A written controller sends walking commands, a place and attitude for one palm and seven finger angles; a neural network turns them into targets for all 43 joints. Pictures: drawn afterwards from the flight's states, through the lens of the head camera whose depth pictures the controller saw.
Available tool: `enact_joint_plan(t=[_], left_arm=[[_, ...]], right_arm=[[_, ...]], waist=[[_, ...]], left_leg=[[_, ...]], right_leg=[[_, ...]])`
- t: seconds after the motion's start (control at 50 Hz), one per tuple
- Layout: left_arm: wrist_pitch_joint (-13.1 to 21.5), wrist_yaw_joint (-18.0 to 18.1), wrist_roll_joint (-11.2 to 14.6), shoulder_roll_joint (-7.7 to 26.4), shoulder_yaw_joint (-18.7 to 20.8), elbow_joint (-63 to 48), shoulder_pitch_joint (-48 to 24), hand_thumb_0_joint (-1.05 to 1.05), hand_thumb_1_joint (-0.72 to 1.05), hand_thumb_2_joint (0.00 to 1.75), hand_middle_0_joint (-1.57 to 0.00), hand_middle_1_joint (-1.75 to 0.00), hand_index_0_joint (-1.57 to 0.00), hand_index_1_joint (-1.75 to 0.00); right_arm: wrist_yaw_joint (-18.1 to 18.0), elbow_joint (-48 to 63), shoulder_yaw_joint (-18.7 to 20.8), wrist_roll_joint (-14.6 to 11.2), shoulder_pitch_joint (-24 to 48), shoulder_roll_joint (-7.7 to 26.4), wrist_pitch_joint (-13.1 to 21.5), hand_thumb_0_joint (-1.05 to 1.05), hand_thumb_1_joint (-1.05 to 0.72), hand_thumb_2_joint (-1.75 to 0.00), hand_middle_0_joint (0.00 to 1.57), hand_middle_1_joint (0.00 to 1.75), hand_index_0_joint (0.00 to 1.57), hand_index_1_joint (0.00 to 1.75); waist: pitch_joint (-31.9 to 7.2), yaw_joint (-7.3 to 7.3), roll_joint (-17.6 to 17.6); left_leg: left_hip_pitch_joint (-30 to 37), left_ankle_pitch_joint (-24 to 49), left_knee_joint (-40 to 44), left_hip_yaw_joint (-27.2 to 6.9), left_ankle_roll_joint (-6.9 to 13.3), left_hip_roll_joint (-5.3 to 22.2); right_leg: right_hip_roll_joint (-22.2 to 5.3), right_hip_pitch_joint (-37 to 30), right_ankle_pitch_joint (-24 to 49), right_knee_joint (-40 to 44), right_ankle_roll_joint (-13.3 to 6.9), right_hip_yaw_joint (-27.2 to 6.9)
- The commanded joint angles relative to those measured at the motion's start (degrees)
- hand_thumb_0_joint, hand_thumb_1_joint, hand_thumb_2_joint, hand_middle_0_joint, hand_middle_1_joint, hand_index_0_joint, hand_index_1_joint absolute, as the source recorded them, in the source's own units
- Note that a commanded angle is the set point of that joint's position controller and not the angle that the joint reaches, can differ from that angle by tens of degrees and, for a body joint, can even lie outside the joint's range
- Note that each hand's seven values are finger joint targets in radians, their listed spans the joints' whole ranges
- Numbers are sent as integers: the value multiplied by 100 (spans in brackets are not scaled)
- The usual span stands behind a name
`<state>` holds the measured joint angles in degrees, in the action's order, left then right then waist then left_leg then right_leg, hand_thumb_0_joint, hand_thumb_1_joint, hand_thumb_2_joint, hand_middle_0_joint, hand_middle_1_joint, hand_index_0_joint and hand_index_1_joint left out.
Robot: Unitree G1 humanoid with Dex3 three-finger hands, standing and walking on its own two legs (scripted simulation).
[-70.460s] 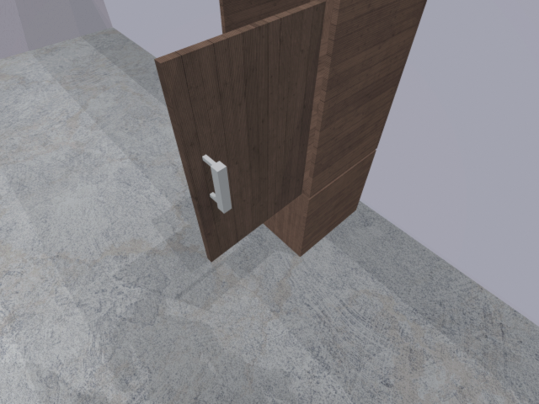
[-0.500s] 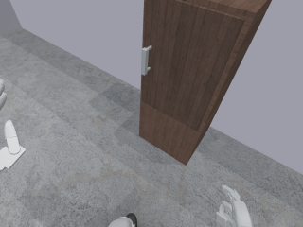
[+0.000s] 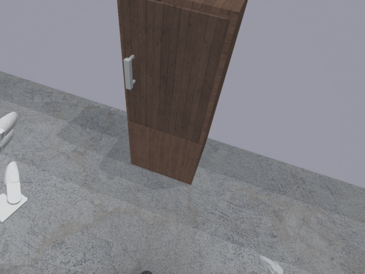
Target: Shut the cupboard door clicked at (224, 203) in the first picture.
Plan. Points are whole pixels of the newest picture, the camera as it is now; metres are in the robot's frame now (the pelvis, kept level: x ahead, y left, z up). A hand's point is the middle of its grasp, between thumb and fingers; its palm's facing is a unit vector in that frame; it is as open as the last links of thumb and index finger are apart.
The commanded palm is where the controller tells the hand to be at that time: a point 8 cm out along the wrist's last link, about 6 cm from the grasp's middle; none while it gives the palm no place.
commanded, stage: stop stepping back and stand still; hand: left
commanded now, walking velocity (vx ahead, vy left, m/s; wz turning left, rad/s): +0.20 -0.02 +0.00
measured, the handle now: (130, 72) +0.87 +0.20 -0.03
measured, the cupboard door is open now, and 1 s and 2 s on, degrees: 0 0 0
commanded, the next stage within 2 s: let the arm hang, fingers relaxed in 0.52 s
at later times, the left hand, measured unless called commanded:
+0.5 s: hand out of the picture +0.21 +0.29 +0.18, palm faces +0.41 -0.76 -0.50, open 7.4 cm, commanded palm +0.14 +0.33 +0.17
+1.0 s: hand out of the picture +0.05 +0.22 -0.19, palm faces +0.11 -0.98 -0.16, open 6.8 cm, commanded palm none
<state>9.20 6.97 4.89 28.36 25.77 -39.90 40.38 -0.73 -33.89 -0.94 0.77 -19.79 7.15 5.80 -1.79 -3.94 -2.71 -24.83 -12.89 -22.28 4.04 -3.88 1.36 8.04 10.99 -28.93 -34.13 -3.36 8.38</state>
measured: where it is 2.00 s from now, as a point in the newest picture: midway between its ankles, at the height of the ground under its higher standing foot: outside the picture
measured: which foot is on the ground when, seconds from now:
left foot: down 0.00-0.00, up 0.02-0.30, down 0.32-1.00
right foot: up 0.00-0.02, down 0.04-1.00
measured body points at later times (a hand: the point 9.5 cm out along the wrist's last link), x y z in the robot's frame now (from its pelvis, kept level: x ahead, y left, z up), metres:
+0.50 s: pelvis +0.00 +0.03 -0.02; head +0.04 +0.05 +0.43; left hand +0.18 +0.33 +0.20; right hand +0.18 -0.18 -0.09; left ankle +0.03 +0.19 -0.74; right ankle -0.01 -0.06 -0.75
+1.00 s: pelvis +0.00 +0.03 -0.01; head +0.02 +0.07 +0.44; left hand +0.04 +0.27 -0.17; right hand +0.08 -0.21 -0.14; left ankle +0.00 +0.17 -0.74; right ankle -0.01 -0.06 -0.74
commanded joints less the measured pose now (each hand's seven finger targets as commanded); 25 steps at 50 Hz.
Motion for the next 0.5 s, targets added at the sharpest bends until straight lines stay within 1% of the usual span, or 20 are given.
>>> enact_joint_plan(t=[0.0,0.02,0.04,0.06,0.08,0.1,0.14,0.16,0.2,0.24,0.26,0.28,0.3,0.32,0.34,0.36,0.38,0.42,0.46,0.48], left_arm=[[217,292,-39,1271,1170,-870,-695,0,90,90,-20,-30,-20,-30],[274,369,-14,1427,1447,-592,-1343,0,90,90,-20,-30,-20,-30],[367,414,23,1636,1575,-30,-1876,0,90,90,-20,-30,-20,-30],[333,416,-81,1127,1136,910,-1862,0,90,90,-20,-30,-20,-30],[175,374,-154,599,661,1406,-1648,0,90,90,-20,-30,-20,-30],[87,349,-164,571,598,1713,-1515,0,90,90,-20,-30,-20,-30],[66,309,-187,430,293,1741,-1544,0,90,90,-20,-30,-20,-30],[102,302,-212,326,60,1491,-1751,0,90,90,-20,-30,-20,-30],[171,316,-250,208,-257,925,-2090,0,90,90,-20,-30,-20,-30],[256,362,-228,414,-184,93,-2412,0,90,90,-20,-30,-20,-30],[300,375,-193,555,-33,-292,-2365,0,90,90,-20,-30,-20,-30],[353,383,-155,737,179,-720,-2281,0,90,90,-20,-30,-20,-30],[427,401,-146,899,430,-1130,-2211,0,90,90,-20,-30,-20,-30],[504,406,-176,1179,678,-1339,-2212,0,90,90,-20,-30,-20,-30],[540,335,-160,1056,714,-1195,-1734,0,90,90,-20,-30,-20,-30],[533,284,-171,1114,767,-1330,-1767,0,90,90,-20,-30,-20,-30],[515,281,-175,1145,901,-1191,-1666,0,90,90,-20,-30,-20,-30],[501,320,-114,1053,1116,-1049,-1257,0,90,90,-20,-30,-20,-30],[463,294,-105,731,977,-543,-696,0,90,90,-20,-30,-20,-30],[444,289,-108,712,1000,-256,-510,0,90,90,-20,-30,-20,-30]], right_arm=[[-220,513,385,-57,951,985,-136,0,-90,-90,20,30,20,30],[-275,367,374,28,933,1097,-100,0,-90,-90,20,30,20,30],[-280,389,260,74,1025,1102,-39,0,-90,-90,20,30,20,30],[-293,414,277,-13,901,998,8,0,-90,-90,20,30,20,30],[-330,379,427,-124,876,1150,-20,0,-90,-90,20,30,20,30],[-374,383,416,-152,1019,1220,-70,0,-90,-90,20,30,20,30],[-432,351,304,-108,1165,1155,-112,0,-90,-90,20,30,20,30],[-450,387,260,-100,1223,1120,-74,0,-90,-90,20,30,20,30],[-469,454,215,-65,1309,1099,39,0,-90,-90,20,30,20,30],[-491,499,240,-46,1307,1124,179,0,-90,-90,20,30,20,30],[-496,547,281,-50,1209,1150,245,0,-90,-90,20,30,20,30],[-519,596,344,-55,1087,1236,293,0,-90,-90,20,30,20,30],[-522,699,403,-51,1009,1331,306,0,-90,-90,20,30,20,30],[-487,742,436,-39,948,1344,331,0,-90,-90,20,30,20,30],[-445,667,356,77,898,1096,366,0,-90,-90,20,30,20,30],[-404,636,366,118,938,1081,381,0,-90,-90,20,30,20,30],[-368,604,387,99,978,1106,375,0,-90,-90,20,30,20,30],[-290,676,436,-23,909,1134,434,0,-90,-90,20,30,20,30],[-229,781,445,-129,810,1126,398,0,-90,-90,20,30,20,30],[-205,790,439,-152,817,1108,363,0,-90,-90,20,30,20,30]], waist=[[-149,269,-769],[262,138,-375],[299,34,-344],[-152,-19,-480],[145,80,-356],[515,195,-101],[941,341,221],[1080,371,15],[1046,398,-441],[745,374,-456],[493,331,-266],[88,273,323],[-323,289,1288],[-514,361,1901],[-516,333,2250],[-350,328,2335],[-286,372,2244],[-504,404,2137],[-635,338,1737],[-702,310,1316]], left_leg=[[-1286,-1177,-3557,-346,143,-44],[-1623,-970,-4155,-619,184,73],[-1327,-722,-4239,-778,216,434],[-1317,-719,-3745,-645,249,473],[-1305,-410,-3658,-513,288,359],[-1266,-408,-3533,-418,305,389],[-986,-705,-2821,-69,370,374],[-766,-798,-2495,38,400,326],[-305,-726,-1997,246,438,228],[352,-281,-1273,294,453,215],[863,94,-808,193,493,243],[1514,1058,-477,-195,610,467],[2266,2460,-359,-1049,831,1009],[2851,3570,-281,-1726,949,1511],[2714,3856,-36,-1914,1158,1687],[2203,3383,99,-1901,1201,1790],[1777,2861,110,-1558,1127,1722],[1732,2478,-244,-623,784,1383],[1233,1732,-585,-214,543,1062],[876,1134,-787,-34,453,882]], right_leg=[[-2815,126,-474,2590,-1044,-2841],[-3107,529,-229,2835,-1252,-2983],[-3141,710,40,2619,-1248,-2552],[-2748,78,-438,2179,-996,-2151],[-2360,139,-430,2045,-817,-2110],[-2309,382,-60,2059,-759,-2075],[-2208,597,385,2030,-646,-1601],[-2129,672,571,2026,-566,-1458],[-1977,566,909,1949,-468,-1215],[-1860,347,1566,1555,-395,-968],[-1696,330,2069,1036,-277,-775],[-1445,374,2658,161,-10,-533],[-1031,827,2453,-689,318,-306],[-807,1439,1097,-1098,410,-319],[-735,1527,94,-1333,385,-536],[-815,1335,-67,-1321,407,-720],[-853,1002,-35,-956,412,-753],[-735,441,620,152,425,-469],[-684,-305,1738,895,441,-383],[-833,-608,2249,1002,390,-611]])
